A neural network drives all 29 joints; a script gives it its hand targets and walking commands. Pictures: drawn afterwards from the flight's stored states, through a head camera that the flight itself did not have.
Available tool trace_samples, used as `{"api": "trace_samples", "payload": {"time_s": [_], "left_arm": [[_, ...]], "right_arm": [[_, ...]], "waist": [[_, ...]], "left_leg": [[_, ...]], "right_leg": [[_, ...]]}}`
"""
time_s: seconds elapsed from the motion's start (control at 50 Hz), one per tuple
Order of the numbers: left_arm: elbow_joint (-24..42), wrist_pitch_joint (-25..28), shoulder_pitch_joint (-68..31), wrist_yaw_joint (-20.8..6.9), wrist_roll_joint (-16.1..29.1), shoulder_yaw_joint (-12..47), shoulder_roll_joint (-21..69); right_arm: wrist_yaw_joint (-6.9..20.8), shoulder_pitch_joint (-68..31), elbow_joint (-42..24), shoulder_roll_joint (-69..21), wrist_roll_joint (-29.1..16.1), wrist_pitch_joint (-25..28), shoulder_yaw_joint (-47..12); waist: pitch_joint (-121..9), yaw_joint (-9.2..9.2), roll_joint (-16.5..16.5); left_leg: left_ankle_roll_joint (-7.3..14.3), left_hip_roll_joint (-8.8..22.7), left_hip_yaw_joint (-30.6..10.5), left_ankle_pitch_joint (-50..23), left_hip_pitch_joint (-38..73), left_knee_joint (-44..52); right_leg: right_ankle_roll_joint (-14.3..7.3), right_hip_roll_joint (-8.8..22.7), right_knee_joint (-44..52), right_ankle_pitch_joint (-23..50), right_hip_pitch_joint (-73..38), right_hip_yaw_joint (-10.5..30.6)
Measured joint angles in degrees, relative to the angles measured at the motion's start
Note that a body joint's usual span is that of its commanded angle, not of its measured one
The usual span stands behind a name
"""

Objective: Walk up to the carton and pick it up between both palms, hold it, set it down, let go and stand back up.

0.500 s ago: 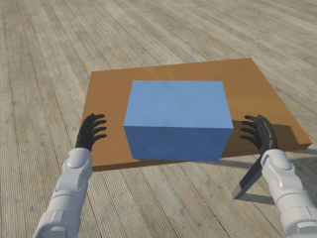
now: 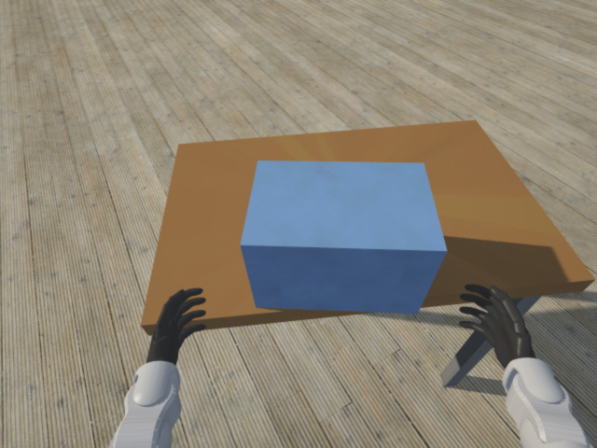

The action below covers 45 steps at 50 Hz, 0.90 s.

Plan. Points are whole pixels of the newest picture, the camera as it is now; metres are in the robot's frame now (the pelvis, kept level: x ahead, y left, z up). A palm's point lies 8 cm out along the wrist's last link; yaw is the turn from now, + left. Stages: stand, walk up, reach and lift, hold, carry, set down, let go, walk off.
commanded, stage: set down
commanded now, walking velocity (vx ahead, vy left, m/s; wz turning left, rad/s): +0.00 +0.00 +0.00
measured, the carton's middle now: (337, 237) +0.43 -0.05 +0.00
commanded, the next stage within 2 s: let go in 0.88 s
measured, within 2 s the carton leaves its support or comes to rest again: neither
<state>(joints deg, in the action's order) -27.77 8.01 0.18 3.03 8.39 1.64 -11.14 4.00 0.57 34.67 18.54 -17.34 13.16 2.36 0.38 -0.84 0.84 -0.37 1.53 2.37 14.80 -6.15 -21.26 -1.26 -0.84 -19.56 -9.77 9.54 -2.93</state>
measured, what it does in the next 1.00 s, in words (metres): stands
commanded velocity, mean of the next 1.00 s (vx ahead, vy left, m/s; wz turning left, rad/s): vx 0.00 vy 0.00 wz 0.00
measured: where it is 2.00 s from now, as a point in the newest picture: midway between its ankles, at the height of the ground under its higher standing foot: outside the picture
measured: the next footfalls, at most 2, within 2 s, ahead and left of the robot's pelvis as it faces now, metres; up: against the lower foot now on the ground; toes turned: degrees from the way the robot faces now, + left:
none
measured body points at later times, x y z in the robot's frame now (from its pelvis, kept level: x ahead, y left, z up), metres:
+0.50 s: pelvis +0.00 +0.00 +0.00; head +0.00 +0.00 +0.45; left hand +0.22 +0.22 -0.05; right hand +0.21 -0.25 -0.04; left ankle -0.04 +0.12 -0.75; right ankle +0.01 -0.11 -0.75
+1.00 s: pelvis +0.01 +0.00 +0.00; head +0.02 +0.01 +0.45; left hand +0.19 +0.22 -0.08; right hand +0.17 -0.24 -0.08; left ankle -0.04 +0.12 -0.75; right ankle +0.01 -0.11 -0.75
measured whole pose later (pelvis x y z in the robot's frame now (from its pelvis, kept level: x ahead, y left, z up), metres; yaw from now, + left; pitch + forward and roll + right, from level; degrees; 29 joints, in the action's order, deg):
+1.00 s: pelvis +0.01 +0.00 +0.00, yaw -1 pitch -4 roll -1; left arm -29.1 -5.8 9.5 0.9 1.2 0.0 -11.0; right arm 1.8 10.0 38.7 12.3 -1.8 9.8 2.1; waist 4.9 0.1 0.2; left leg -0.2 1.6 3.0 15.7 -0.7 -20.4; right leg -1.0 -1.1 -19.0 -10.5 4.5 -2.2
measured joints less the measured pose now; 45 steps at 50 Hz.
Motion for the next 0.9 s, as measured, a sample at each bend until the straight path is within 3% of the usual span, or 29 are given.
{"api": "trace_samples", "payload": {"time_s": [0.16, 0.24, 0.38, 0.54, 0.78, 0.9], "left_arm": [[-1.27, 0.81, 0.12, 0.4, 0.78, 1.68, -0.85], [-2.78, -1.37, 0.26, -0.81, -1.92, 0.04, 0.39], [-0.5, -4.2, 5.63, -1.09, -4.16, -1.26, 1.26], [-0.54, -8.47, 5.9, -1.22, -4.16, -1.16, -0.57], [0.09, -11.29, 9.81, -2.12, -5.63, -1.17, -0.08], [0.1, -12.1, 10.27, -1.87, -5.87, -1.03, -0.15]], "right_arm": [[-0.69, 0.79, 0.24, -1.1, 3.53, 0.26, 1.2], [-0.9, 1.7, 2.81, -0.77, 3.81, 0.06, -0.57], [-1.59, 6.18, 1.69, -2.48, 6.22, 0.57, -1.12], [-2.14, 6.71, 0.11, -4.67, 9.98, -3.23, -0.06], [-2.44, 9.68, 2.03, -5.6, 13.25, -2.64, 0.25], [-2.39, 10.54, 1.49, -5.99, 14.71, -2.73, 0.3]], "waist": [[-0.19, -0.56, 0.43], [0.43, 0.01, 0.17], [1.34, 0.71, -0.63], [2.43, 0.93, -1.02], [2.39, 0.63, 0.71], [3.13, 0.72, 0.06]], "left_leg": [[0.16, -0.22, 0.19, 0.46, 0.33, -0.44], [0.01, 0.06, 0.56, 0.43, 2.3, 0.42], [-0.19, 0.31, 0.41, 0.46, 4.49, 1.17], [-0.09, 0.04, 0.09, 0.19, 4.1, 1.18], [0.2, -0.07, 0.32, 0.62, 5.21, 1.5], [0.25, -0.01, 0.58, 0.94, 5.33, 1.02]], "right_leg": [[0.14, 0.23, -1.26, -0.82, 0.13, 0.22], [0.04, -0.12, -0.27, -0.59, -1.74, 0.58], [-0.12, -0.39, 0.5, -0.67, -3.99, 0.43], [-0.1, -0.11, 0.15, -0.75, -3.57, 0.14], [0.31, -0.05, 1.26, -0.63, -4.98, 0.4], [0.34, -0.1, 0.47, -1.02, -4.85, 0.66]]}}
